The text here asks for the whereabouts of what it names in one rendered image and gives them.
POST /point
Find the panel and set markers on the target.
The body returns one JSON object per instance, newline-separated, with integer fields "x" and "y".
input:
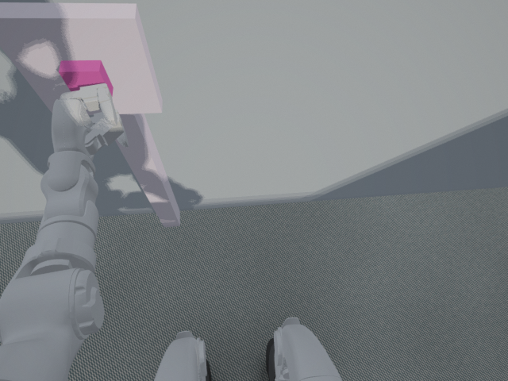
{"x": 36, "y": 36}

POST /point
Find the right robot shin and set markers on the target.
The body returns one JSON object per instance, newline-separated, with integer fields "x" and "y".
{"x": 283, "y": 375}

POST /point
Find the right robot thigh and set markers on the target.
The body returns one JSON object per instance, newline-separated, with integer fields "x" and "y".
{"x": 298, "y": 350}

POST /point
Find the button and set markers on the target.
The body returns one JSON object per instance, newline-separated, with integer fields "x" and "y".
{"x": 82, "y": 73}

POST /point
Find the left robot upper arm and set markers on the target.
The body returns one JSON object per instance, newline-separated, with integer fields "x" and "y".
{"x": 44, "y": 320}

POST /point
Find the left robot hand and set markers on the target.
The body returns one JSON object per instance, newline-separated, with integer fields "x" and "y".
{"x": 74, "y": 130}

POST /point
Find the left robot forearm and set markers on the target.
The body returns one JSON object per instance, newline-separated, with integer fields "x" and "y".
{"x": 68, "y": 229}

